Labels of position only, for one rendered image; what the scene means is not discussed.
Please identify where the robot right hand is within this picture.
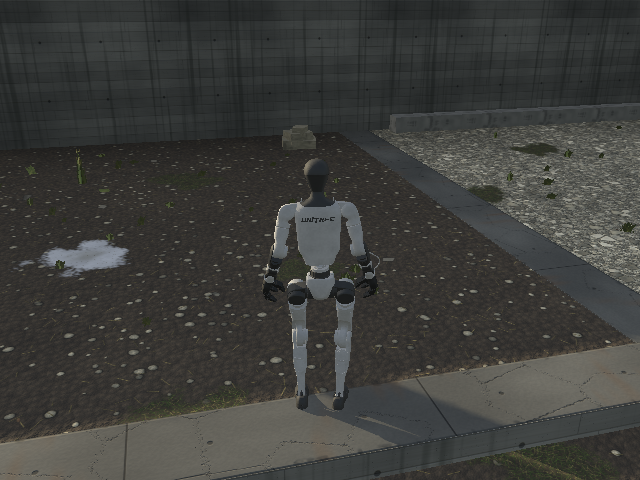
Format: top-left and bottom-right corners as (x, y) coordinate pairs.
(355, 276), (378, 298)

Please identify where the robot left hand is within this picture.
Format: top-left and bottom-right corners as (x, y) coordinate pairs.
(261, 280), (285, 302)

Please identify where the robot right thigh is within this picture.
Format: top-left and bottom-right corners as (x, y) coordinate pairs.
(334, 278), (355, 348)

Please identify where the left robot upper arm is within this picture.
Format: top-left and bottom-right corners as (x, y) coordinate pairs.
(272, 203), (297, 259)

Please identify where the robot left forearm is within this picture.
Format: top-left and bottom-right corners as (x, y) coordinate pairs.
(264, 244), (283, 283)

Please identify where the robot right forearm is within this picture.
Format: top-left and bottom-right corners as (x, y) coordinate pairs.
(356, 241), (375, 279)

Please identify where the robot torso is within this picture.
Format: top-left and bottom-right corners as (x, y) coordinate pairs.
(295, 197), (342, 300)

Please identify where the right robot upper arm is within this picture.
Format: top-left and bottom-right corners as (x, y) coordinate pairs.
(338, 201), (366, 257)

